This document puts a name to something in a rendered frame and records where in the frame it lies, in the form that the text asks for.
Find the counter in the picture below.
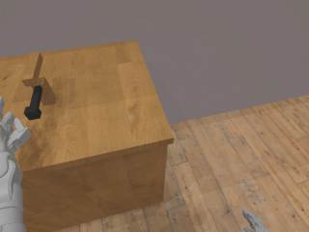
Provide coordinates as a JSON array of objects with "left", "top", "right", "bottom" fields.
[{"left": 0, "top": 40, "right": 174, "bottom": 232}]

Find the tap lever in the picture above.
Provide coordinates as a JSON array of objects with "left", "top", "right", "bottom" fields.
[{"left": 24, "top": 85, "right": 42, "bottom": 121}]

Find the left robot forearm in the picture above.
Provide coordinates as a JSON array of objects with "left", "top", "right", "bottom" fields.
[{"left": 0, "top": 152, "right": 27, "bottom": 232}]

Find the robot left hand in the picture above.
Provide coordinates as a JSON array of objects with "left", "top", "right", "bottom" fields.
[{"left": 0, "top": 96, "right": 32, "bottom": 155}]

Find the robot right hand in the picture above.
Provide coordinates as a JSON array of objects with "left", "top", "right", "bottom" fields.
[{"left": 241, "top": 209, "right": 269, "bottom": 232}]

